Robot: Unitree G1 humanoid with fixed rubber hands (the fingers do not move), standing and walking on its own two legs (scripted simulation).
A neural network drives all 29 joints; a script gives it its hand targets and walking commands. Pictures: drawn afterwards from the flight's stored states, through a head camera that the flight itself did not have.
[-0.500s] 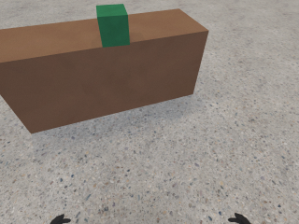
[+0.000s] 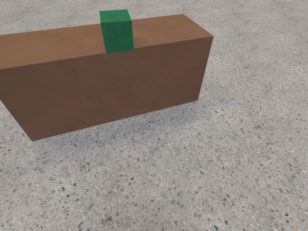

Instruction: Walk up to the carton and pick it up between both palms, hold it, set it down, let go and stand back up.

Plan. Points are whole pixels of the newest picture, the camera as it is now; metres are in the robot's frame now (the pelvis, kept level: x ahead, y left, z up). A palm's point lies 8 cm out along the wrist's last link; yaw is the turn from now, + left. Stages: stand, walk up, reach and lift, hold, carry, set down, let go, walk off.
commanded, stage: stand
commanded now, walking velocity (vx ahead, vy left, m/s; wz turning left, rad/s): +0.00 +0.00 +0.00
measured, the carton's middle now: (116, 31) +1.32 +0.20 -0.03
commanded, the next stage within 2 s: walk up in 1.60 s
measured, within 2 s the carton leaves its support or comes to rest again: neither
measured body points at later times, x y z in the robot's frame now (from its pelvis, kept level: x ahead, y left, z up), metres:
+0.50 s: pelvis +0.00 -0.01 +0.00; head +0.00 -0.01 +0.45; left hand +0.08 +0.28 -0.13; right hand +0.06 -0.29 -0.13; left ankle +0.00 +0.12 -0.74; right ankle +0.01 -0.13 -0.74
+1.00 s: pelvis +0.00 -0.02 +0.01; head +0.01 -0.02 +0.46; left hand +0.08 +0.27 -0.13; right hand +0.06 -0.30 -0.13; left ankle +0.00 +0.12 -0.74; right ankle +0.01 -0.13 -0.74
